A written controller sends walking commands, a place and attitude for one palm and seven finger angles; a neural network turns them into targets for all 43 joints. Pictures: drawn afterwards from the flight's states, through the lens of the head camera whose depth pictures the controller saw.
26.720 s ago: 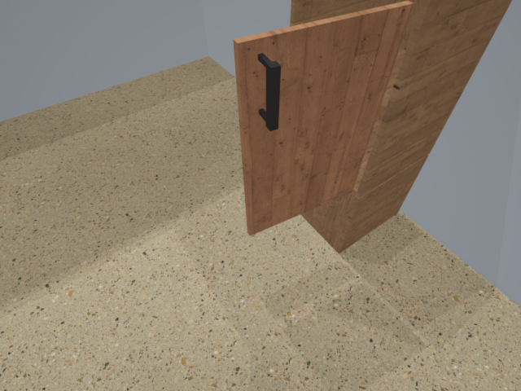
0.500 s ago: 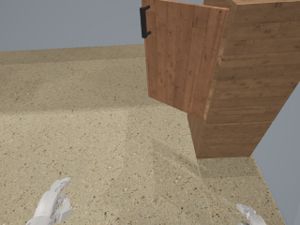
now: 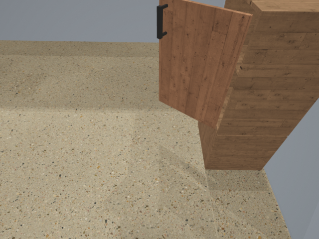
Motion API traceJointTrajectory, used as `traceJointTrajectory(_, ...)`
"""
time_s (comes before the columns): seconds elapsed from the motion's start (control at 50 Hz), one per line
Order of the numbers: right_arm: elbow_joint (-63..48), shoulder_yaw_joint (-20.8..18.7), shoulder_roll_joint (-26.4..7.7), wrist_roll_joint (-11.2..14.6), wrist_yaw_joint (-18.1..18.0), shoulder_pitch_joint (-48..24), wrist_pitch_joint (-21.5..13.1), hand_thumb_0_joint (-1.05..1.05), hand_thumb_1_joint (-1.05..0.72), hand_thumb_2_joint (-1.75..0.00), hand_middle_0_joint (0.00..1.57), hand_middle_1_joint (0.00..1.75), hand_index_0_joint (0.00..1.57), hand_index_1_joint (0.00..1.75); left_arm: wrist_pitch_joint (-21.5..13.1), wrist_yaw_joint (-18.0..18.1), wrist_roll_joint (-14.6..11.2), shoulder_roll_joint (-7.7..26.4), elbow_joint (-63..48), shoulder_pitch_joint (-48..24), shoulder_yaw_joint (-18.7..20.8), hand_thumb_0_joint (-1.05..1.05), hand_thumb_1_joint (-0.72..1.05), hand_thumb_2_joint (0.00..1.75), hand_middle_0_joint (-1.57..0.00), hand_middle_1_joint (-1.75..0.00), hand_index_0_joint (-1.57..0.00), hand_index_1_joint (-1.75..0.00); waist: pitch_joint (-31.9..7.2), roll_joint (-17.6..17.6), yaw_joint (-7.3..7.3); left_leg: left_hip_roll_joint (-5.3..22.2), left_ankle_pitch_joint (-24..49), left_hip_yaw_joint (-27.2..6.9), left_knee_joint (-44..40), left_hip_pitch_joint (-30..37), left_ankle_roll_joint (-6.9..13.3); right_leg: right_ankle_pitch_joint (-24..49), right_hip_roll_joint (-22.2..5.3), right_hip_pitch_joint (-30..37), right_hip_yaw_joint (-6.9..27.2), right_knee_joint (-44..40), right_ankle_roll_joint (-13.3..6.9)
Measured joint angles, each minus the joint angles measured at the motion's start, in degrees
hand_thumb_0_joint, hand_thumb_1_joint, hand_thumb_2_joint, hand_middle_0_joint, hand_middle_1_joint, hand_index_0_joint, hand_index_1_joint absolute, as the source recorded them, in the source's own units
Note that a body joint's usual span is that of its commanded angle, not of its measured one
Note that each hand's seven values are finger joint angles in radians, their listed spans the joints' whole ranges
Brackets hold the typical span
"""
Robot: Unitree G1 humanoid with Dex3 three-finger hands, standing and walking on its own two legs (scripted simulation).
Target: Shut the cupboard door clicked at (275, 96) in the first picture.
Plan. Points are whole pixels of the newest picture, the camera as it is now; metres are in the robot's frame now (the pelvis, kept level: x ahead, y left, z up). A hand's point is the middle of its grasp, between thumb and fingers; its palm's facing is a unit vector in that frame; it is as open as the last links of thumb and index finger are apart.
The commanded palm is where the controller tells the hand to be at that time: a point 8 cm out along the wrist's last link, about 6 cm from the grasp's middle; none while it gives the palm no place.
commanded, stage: let the arm hang, fingers relaxed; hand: left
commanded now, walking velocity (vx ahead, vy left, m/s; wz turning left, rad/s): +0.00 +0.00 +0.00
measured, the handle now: (162, 21) +0.94 +0.05 +0.16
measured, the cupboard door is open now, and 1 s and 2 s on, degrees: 53 53 53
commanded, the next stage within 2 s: look to check the result in 0.42 s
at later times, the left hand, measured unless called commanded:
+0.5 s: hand out of the picture +0.03 +0.15 -0.18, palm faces +0.02 -0.99 -0.16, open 7.3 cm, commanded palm none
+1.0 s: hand out of the picture -0.01 +0.16 -0.17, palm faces +0.04 -0.98 -0.19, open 7.3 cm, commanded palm none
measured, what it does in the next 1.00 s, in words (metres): stands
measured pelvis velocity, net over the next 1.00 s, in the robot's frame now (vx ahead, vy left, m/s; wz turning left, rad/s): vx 0.03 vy -0.02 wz -0.01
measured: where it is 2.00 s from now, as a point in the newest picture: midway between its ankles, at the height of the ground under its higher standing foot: outside the picture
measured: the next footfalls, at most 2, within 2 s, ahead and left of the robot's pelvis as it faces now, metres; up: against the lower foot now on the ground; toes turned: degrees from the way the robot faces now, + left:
right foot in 1.92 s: +0.09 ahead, -0.15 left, +0.00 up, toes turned +27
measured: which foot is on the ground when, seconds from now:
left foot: down 0.00-1.00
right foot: down 0.00-1.00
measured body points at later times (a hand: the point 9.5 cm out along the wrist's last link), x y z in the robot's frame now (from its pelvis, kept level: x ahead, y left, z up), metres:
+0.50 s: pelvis +0.02 -0.01 +0.00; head +0.01 +0.00 +0.45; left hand +0.03 +0.20 -0.16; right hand +0.01 -0.24 -0.15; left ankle +0.09 +0.09 -0.74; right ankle -0.03 -0.13 -0.74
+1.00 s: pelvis +0.03 -0.02 +0.00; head +0.04 -0.01 +0.45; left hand -0.01 +0.21 -0.16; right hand +0.04 -0.24 -0.16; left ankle +0.09 +0.09 -0.74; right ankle -0.03 -0.13 -0.74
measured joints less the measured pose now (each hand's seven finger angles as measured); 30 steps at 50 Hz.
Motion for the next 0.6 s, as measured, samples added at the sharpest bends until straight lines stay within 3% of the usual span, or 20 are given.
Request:
traceJointTrajectory(0.24, 1.88, -0.16, 0.12, -0.31, 0.06, -0.50, -0.40, 0.01, -0.92, -0.89, 0.20, 0.30, 0.20, 0.29, -0.83, 0.21, -0.02, -1.67, -1.60, -5.25, -0.25, 0.01, 0.91, 0.90, -0.20, -0.30, -0.20, -0.30, -1.54, -1.27, -0.68, 0.07, -0.68, 0.83, -0.39, 1.07, -0.37, -1.02, -0.13, 0.22, 0.87, 0.84, -0.17)
traceJointTrajectory(0.6, 3.34, 0.51, 2.26, -0.28, -0.49, 0.13, -1.00, 0.01, -0.91, -0.89, 0.20, 0.30, 0.20, 0.29, -1.16, 0.42, -0.39, -4.55, -1.34, -7.87, -0.39, 0.01, 0.91, 0.90, -0.20, -0.30, -0.20, -0.30, 0.35, -2.16, -1.27, 0.37, -1.53, 0.30, -0.78, 2.13, -0.92, -0.89, 0.32, 2.33, 0.43, -1.62, -0.56)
